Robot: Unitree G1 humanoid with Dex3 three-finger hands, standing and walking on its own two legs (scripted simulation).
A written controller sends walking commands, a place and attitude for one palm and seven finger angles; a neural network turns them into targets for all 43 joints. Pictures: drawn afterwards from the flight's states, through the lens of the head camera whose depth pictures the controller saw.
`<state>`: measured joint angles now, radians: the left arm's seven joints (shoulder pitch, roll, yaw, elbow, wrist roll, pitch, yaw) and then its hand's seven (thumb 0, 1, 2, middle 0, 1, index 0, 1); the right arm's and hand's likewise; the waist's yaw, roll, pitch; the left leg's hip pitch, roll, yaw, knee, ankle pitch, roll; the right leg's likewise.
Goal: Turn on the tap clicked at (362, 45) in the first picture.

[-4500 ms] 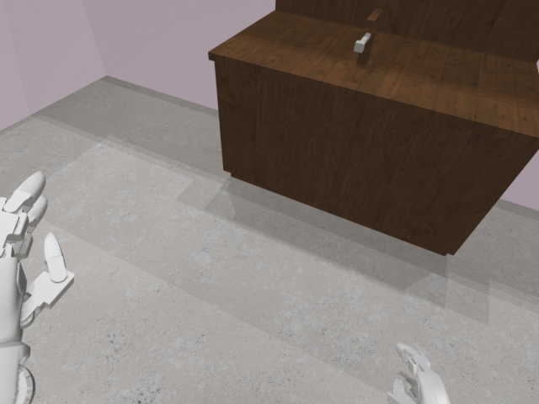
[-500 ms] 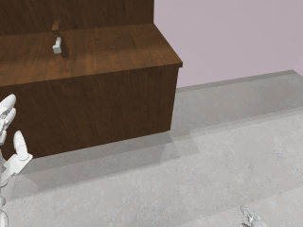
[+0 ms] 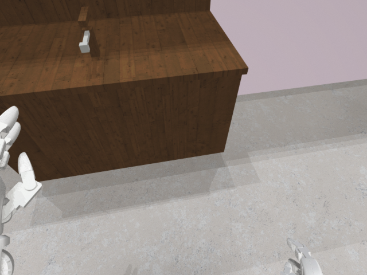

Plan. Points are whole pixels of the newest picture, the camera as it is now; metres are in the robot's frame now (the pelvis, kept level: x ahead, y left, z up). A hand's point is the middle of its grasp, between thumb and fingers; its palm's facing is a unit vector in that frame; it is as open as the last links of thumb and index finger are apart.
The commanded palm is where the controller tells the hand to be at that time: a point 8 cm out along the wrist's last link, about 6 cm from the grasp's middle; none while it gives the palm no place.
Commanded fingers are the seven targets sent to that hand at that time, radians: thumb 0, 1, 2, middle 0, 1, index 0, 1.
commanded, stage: take the last steps up to it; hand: left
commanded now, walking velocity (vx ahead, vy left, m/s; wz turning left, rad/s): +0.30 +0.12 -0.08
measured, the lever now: (84, 47) +0.81 +0.43 +0.06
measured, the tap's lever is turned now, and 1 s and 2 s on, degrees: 0 0 0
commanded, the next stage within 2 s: come to a stop and stand still in 1.44 s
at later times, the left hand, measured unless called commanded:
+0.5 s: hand (55, 126) +0.33 +0.27 +0.17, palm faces +0.36 -0.81 -0.46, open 7.4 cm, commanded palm +0.27 +0.31 +0.18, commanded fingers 0.00 0.90 0.90 -0.20 -0.30 -0.20 -0.30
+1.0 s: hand (68, 82) +0.46 +0.29 +0.18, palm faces +0.35 -0.81 -0.48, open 7.4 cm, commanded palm +0.40 +0.34 +0.18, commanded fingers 0.00 0.90 0.90 -0.20 -0.30 -0.20 -0.30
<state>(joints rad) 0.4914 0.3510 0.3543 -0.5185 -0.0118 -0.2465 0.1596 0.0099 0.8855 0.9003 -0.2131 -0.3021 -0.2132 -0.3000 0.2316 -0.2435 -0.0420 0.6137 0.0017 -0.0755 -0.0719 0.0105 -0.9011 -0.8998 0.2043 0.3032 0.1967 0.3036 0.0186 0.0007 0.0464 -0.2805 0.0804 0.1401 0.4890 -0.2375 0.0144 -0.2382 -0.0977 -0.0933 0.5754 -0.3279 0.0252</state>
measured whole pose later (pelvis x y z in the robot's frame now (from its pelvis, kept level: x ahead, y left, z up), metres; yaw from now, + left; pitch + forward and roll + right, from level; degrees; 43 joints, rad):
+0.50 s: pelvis +0.11 +0.04 +0.01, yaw -1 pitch +0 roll +2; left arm 0.50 0.34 0.36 -0.49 -0.01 -0.26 0.14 0.01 0.89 0.90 -0.21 -0.30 -0.21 -0.30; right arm 0.21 -0.23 -0.03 0.65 0.00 -0.05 -0.05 0.01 -0.90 -0.90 0.20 0.30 0.20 0.30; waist 0.00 -0.01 0.08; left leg -0.51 0.11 0.10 0.84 -0.29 -0.01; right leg -0.21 -0.09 -0.14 0.51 -0.31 0.00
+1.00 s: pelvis +0.22 +0.07 -0.01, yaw -4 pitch +0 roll +0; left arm 0.45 0.37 0.37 -0.46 -0.03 -0.22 0.14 0.01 0.89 0.90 -0.21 -0.30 -0.21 -0.30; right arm 0.20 -0.17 0.01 0.66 0.01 -0.06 -0.05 0.01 -0.90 -0.90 0.21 0.30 0.20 0.30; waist 0.01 0.06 0.05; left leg -0.40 0.07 0.10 0.94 -0.43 -0.01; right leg -0.31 -0.03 -0.17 0.62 -0.31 -0.06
